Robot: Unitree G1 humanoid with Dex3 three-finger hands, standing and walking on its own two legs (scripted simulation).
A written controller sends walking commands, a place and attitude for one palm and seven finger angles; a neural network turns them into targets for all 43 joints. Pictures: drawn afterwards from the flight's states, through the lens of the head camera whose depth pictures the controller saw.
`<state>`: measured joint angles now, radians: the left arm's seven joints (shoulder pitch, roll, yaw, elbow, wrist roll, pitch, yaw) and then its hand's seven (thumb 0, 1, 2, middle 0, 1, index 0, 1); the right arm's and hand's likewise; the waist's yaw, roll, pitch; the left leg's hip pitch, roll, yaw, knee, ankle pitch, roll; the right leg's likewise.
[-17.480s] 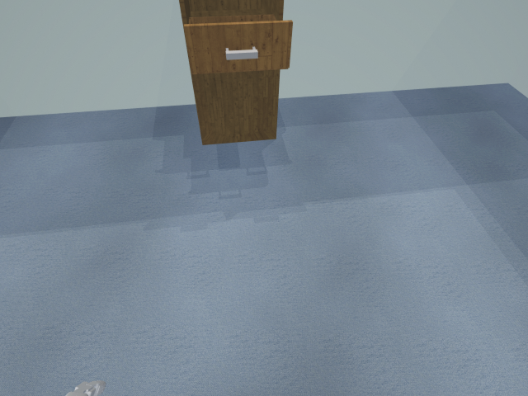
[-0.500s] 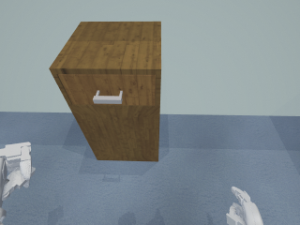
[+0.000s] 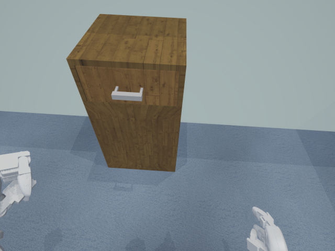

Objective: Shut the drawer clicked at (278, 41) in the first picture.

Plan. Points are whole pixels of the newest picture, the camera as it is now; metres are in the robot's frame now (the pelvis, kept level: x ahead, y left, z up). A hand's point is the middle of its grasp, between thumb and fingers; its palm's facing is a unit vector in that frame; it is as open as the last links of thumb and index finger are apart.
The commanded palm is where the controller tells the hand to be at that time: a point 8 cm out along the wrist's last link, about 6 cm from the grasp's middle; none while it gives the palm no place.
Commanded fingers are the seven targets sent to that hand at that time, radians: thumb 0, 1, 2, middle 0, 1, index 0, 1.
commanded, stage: step back with the hand held close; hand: left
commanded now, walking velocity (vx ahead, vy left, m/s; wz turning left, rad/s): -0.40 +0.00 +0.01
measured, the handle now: (128, 92) +0.70 +0.20 -0.06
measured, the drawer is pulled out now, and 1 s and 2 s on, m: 0.00 0.00 0.00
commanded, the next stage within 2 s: stop stepping back and stand still in 0.64 s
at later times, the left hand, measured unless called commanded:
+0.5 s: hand out of the picture +0.12 +0.25 +0.18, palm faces +0.43 -0.76 -0.49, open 3.2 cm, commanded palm +0.05 +0.28 +0.19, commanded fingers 0.00 0.90 0.90 -1.40 -1.60 -1.40 -1.60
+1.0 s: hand out of the picture +0.07 +0.26 +0.17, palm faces +0.39 -0.83 -0.39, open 3.2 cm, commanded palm +0.01 +0.29 +0.19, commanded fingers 0.00 0.90 0.90 -1.40 -1.60 -1.40 -1.60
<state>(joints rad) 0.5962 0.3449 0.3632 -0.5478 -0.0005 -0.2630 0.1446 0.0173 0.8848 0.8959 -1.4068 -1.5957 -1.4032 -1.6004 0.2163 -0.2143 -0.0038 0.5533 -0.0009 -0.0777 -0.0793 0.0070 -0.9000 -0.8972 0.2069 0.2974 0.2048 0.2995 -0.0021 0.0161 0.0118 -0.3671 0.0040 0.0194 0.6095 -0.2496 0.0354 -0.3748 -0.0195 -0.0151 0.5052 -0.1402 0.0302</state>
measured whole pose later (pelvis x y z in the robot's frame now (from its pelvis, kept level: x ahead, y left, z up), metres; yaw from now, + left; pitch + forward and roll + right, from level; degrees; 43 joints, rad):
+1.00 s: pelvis -0.11 +0.01 +0.00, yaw +1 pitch -2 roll -3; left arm 0.61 0.39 0.38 -0.53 -0.04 -0.26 0.13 0.01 0.88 0.90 -1.41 -1.60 -1.41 -1.60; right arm 0.28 -0.24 -0.03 0.65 0.00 -0.10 -0.11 0.01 -0.90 -0.90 0.20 0.30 0.20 0.30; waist -0.02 0.01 -0.04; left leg -0.45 0.02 0.01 0.54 -0.06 0.04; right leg -0.11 0.05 0.06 0.55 -0.44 0.01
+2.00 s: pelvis -0.15 +0.02 +0.01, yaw +2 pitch -1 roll -1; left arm 0.33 0.23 0.03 1.01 0.01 0.03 0.02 0.02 0.90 0.90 -0.88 -1.11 -0.87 -1.05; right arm 0.30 -0.16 0.00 1.02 -0.02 0.03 -0.02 0.00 -0.91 -0.90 0.20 0.30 0.20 0.30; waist 0.00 -0.02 0.06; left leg -0.28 0.03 0.00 0.51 -0.22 -0.01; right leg -0.20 0.01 -0.12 0.46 -0.25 -0.04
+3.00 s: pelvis -0.15 +0.03 +0.01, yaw +0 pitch -2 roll +0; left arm 0.29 0.12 0.02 1.15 0.01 0.00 0.03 0.01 0.91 0.90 -0.20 -0.30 -0.20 -0.30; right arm 0.30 -0.11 -0.02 1.14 -0.01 0.00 -0.04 0.00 -0.91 -0.90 0.20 0.30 0.20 0.30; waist -0.01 0.01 0.05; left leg -0.21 0.01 0.04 0.42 -0.19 0.01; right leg -0.17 -0.01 -0.08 0.43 -0.24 -0.02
